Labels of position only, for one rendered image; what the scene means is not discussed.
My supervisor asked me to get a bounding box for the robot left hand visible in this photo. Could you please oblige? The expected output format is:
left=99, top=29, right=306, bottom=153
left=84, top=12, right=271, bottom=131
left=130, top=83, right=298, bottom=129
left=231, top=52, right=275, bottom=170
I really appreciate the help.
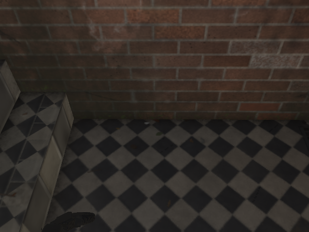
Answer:
left=41, top=212, right=96, bottom=232

